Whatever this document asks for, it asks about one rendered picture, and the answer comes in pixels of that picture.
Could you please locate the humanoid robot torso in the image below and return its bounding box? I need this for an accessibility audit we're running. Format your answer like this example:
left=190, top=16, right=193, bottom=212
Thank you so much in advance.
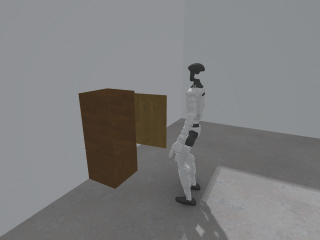
left=186, top=85, right=205, bottom=139

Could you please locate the robot right shin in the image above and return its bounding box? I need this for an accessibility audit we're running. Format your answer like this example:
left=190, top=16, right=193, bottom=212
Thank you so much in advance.
left=185, top=161, right=196, bottom=186

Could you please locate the cupboard door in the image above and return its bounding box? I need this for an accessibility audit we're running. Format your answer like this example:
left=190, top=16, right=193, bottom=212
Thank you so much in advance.
left=134, top=93, right=167, bottom=149

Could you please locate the left robot forearm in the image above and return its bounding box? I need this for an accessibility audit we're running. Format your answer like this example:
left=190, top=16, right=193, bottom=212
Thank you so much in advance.
left=177, top=112, right=194, bottom=144

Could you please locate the left robot upper arm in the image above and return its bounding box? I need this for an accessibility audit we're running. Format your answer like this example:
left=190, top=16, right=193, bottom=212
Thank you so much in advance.
left=186, top=88, right=198, bottom=120

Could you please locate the robot left hand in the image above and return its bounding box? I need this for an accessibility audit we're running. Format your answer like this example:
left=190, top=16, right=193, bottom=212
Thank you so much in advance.
left=168, top=141, right=183, bottom=162

